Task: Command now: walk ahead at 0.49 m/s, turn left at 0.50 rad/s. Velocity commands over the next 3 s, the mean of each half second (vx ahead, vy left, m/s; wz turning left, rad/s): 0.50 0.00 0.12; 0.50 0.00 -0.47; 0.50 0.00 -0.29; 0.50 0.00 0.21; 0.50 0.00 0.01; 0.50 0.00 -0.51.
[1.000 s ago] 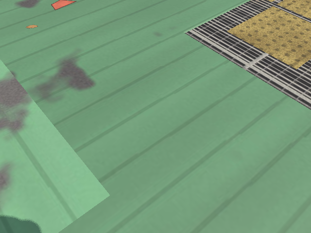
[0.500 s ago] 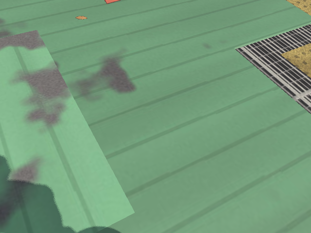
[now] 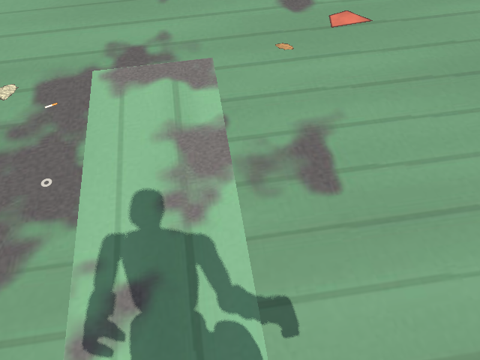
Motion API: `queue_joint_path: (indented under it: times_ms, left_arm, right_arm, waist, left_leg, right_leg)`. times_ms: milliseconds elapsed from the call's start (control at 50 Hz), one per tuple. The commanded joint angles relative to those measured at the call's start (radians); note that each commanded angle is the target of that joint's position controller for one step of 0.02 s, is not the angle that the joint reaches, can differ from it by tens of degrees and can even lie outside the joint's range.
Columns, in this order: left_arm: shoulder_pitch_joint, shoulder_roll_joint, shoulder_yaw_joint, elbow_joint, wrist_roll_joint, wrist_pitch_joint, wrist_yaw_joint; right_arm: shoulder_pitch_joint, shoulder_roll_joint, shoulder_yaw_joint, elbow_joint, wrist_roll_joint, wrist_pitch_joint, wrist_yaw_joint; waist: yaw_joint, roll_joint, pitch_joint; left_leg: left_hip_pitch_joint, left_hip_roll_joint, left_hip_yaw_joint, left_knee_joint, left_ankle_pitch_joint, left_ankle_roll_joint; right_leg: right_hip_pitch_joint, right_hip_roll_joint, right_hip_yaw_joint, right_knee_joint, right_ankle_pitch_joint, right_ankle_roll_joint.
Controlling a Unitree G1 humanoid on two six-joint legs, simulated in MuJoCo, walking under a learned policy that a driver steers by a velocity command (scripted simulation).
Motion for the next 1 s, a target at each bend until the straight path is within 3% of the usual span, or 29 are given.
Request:
queue_joint_path:
  times_ms: [20,100,200,240,260,280,300,320,340,360,380,400,440,500,580,680,740,780,800,820,840,860,880,900,940,1000]
  left_arm:
    - [0.030,0.070,0.008,-0.028,0.001,-0.025,-0.007]
    - [0.068,0.084,0.004,0.004,-0.003,-0.022,-0.011]
    - [0.175,0.131,0.007,0.072,-0.004,0.006,0.001]
    - [0.187,0.149,0.007,0.095,-0.004,0.021,0.006]
    - [0.187,0.150,0.004,0.104,-0.010,0.029,0.008]
    - [0.187,0.124,-0.007,0.091,-0.017,0.029,0.008]
    - [0.224,0.009,-0.038,0.027,-0.046,0.023,-0.009]
    - [0.191,0.094,-0.008,0.038,-0.031,0.027,-0.001]
    - [0.096,0.113,0.004,0.014,-0.025,0.030,0.001]
    - [0.072,0.084,-0.003,0.013,-0.027,0.025,-0.004]
    - [0.077,0.070,-0.001,0.031,-0.021,0.034,-0.006]
    - [0.106,0.056,-0.001,0.048,-0.002,0.050,-0.011]
    - [0.127,0.032,0.002,0.065,0.009,0.074,-0.026]
    - [0.035,0.019,0.007,0.036,0.008,0.086,-0.037]
    - [-0.117,0.008,-0.001,-0.017,0.008,0.081,-0.045]
    - [-0.271,0.009,-0.015,-0.081,0.016,0.077,-0.059]
    - [-0.240,0.029,-0.006,-0.085,0.017,0.078,-0.053]
    - [-0.094,0.063,0.013,-0.048,0.017,0.073,-0.044]
    - [0.048,0.098,0.033,-0.004,0.025,0.064,-0.036]
    - [0.166,0.201,0.065,0.016,0.031,0.062,-0.019]
    - [0.103,0.288,0.086,-0.005,0.009,0.071,-0.017]
    - [0.102,0.262,0.082,-0.005,-0.012,0.083,-0.013]
    - [0.050,0.214,0.070,-0.002,-0.013,0.082,-0.004]
    - [0.014,0.163,0.057,0.001,-0.012,0.078,-0.003]
    - [-0.044,0.120,0.041,-0.009,-0.019,0.062,0.001]
    - [-0.009,0.147,0.044,-0.001,-0.025,0.037,-0.003]
  right_arm:
    - [-0.016,0.008,0.012,-0.069,-0.001,-0.002,0.014]
    - [-0.156,0.035,0.036,-0.102,0.004,-0.016,0.023]
    - [-0.269,0.018,0.043,-0.131,-0.001,-0.024,0.017]
    - [-0.191,0.003,0.036,-0.103,-0.008,-0.034,0.005]
    - [-0.051,-0.014,0.026,-0.052,-0.015,-0.046,-0.004]
    - [0.120,-0.068,0.006,0.004,-0.034,-0.057,-0.017]
    - [0.251,-0.186,-0.024,0.015,-0.049,-0.060,-0.034]
    - [0.269,-0.182,-0.030,0.022,0.000,-0.047,-0.046]
    - [0.184,-0.148,-0.019,0.032,0.016,-0.048,-0.047]
    - [0.112,-0.084,-0.003,0.032,0.018,-0.056,-0.044]
    - [0.066,-0.039,0.009,0.034,0.020,-0.065,-0.041]
    - [0.038,-0.007,0.018,0.040,0.027,-0.071,-0.042]
    - [0.054,0.004,0.021,0.058,0.026,-0.090,-0.044]
    - [0.095,-0.013,0.015,0.091,0.029,-0.107,-0.047]
    - [0.132,-0.003,0.022,0.120,0.026,-0.108,-0.053]
    - [0.210,-0.045,0.016,0.165,0.023,-0.099,-0.072]
    - [0.208,-0.078,0.010,0.178,0.018,-0.084,-0.082]
    - [0.192,-0.113,0.000,0.175,0.014,-0.066,-0.085]
    - [0.182,-0.122,-0.002,0.165,0.017,-0.058,-0.082]
    - [0.193,-0.080,0.008,0.131,0.018,-0.061,-0.076]
    - [0.199,-0.007,0.018,0.057,0.037,-0.071,-0.053]
    - [0.071,-0.073,0.011,0.036,0.025,-0.085,-0.048]
    - [0.026,-0.063,0.016,0.018,0.036,-0.099,-0.044]
    - [0.041,-0.057,0.017,0.030,0.035,-0.105,-0.048]
    - [0.070,-0.037,0.020,0.037,0.001,-0.069,-0.047]
    - [0.050,-0.017,0.023,0.019,-0.008,-0.027,-0.038]
  waist:
    - [-0.021,-0.114,0.014]
    - [0.002,-0.123,0.038]
    - [0.032,-0.128,0.059]
    - [-0.010,-0.149,0.006]
    - [-0.074,-0.130,-0.071]
    - [-0.138,-0.100,-0.182]
    - [-0.157,0.127,-0.357]
    - [-0.166,0.083,-0.382]
    - [-0.127,0.014,-0.213]
    - [-0.085,0.003,-0.111]
    - [-0.050,-0.005,-0.052]
    - [-0.016,0.019,-0.017]
    - [0.006,0.025,-0.011]
    - [0.011,0.020,0.030]
    - [-0.009,0.014,0.070]
    - [-0.049,0.004,0.097]
    - [-0.020,0.022,0.055]
    - [0.046,0.036,-0.041]
    - [0.112,-0.001,-0.123]
    - [0.147,-0.118,-0.226]
    - [0.068,-0.342,-0.295]
    - [0.106,-0.156,-0.231]
    - [0.076,-0.099,-0.115]
    - [0.024,-0.012,-0.043]
    - [-0.037,-0.015,-0.028]
    - [-0.049,-0.046,-0.030]
  left_leg:
    - [-0.106,0.038,-0.041,-0.053,0.102,-0.010]
    - [-0.011,0.014,0.041,-0.340,0.238,-0.011]
    - [0.053,-0.008,0.123,-0.526,0.107,0.027]
    - [0.186,-0.064,0.151,-0.590,0.025,0.062]
    - [0.368,-0.095,0.162,-0.666,0.062,0.087]
    - [0.652,0.001,0.053,-0.657,0.049,0.125]
    - [1.029,0.356,-0.412,-0.684,-0.012,0.244]
    - [0.986,0.433,-0.616,-0.804,0.076,0.272]
    - [0.853,0.365,-0.415,-0.813,0.123,0.226]
    - [0.701,0.319,-0.287,-0.854,0.178,0.180]
    - [0.594,0.271,-0.191,-0.896,0.194,0.129]
    - [0.513,0.231,-0.119,-0.930,0.198,0.095]
    - [0.469,0.209,-0.048,-0.967,0.260,0.085]
    - [0.478,0.199,0.049,-0.999,0.329,0.083]
    - [0.501,0.179,0.151,-0.999,0.378,0.077]
    - [0.629,0.224,0.218,-0.966,0.491,0.069]
    - [0.720,0.238,0.267,-0.811,0.861,0.050]
    - [0.724,0.238,0.284,-0.544,1.024,0.043]
    - [0.626,0.216,0.297,-0.313,0.891,0.024]
    - [0.401,0.170,0.298,0.008,0.469,-0.006]
    - [-0.027,-0.085,0.169,0.354,-0.309,-0.064]
    - [-0.155,-0.024,-0.001,0.361,-0.227,-0.052]
    - [-0.168,0.026,-0.002,0.295,-0.121,-0.046]
    - [-0.103,0.060,0.003,0.189,-0.071,-0.049]
    - [0.021,0.088,-0.004,0.078,-0.060,-0.073]
    - [0.030,0.083,0.024,-0.019,-0.030,-0.106]
  right_leg:
    - [0.033,-0.286,0.183,-0.208,0.216,-0.121]
    - [0.016,-0.236,0.061,-0.208,0.303,-0.093]
    - [0.181,-0.292,0.063,-0.146,0.453,-0.099]
    - [0.234,-0.292,0.040,0.012,0.733,-0.088]
    - [0.206,-0.266,0.005,0.181,0.783,-0.070]
    - [0.030,-0.235,0.002,0.398,0.580,-0.052]
    - [-0.363,-0.103,-0.029,0.792,0.004,-0.003]
    - [-0.486,-0.022,0.107,0.961,-0.338,-0.005]
    - [-0.539,-0.077,0.181,0.965,-0.249,-0.018]
    - [-0.507,-0.109,0.183,0.897,-0.173,-0.020]
    - [-0.457,-0.130,0.182,0.835,-0.135,-0.016]
    - [-0.407,-0.139,0.182,0.802,-0.109,-0.005]
    - [-0.375,-0.128,0.175,0.806,-0.062,0.004]
    - [-0.471,-0.137,0.172,0.770,0.045,0.013]
    - [-0.518,-0.130,0.138,0.574,0.196,0.015]
    - [-0.475,-0.101,0.044,0.345,0.191,-0.032]
    - [-0.379,-0.030,-0.014,0.299,0.054,-0.089]
    - [-0.206,0.045,-0.033,0.269,-0.049,-0.138]
    - [-0.001,0.064,0.002,0.189,-0.035,-0.172]
    - [0.235,-0.149,0.288,0.154,-0.129,-0.234]
    - [0.472,-0.384,0.895,-0.023,-0.112,-0.411]
    - [0.444,-0.365,0.841,-0.081,-0.081,-0.381]
    - [0.324,-0.349,0.698,-0.082,0.008,-0.344]
    - [0.190,-0.303,0.601,-0.093,0.150,-0.293]
    - [0.051,-0.212,0.463,-0.111,0.283,-0.243]
    - [0.001,-0.158,0.399,-0.125,0.372,-0.235]
Next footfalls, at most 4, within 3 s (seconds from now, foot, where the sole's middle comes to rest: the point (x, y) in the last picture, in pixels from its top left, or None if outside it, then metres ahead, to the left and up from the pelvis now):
0.28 left None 0.29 0.13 -0.78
0.80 right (284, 324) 0.58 -0.06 -0.78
1.36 left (267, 220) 0.94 -0.02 -0.78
1.88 right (347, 181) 1.11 -0.30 -0.78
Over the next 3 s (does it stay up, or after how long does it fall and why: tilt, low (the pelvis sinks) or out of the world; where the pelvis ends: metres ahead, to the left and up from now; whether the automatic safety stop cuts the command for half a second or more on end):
stays up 1.50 -0.35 -0.02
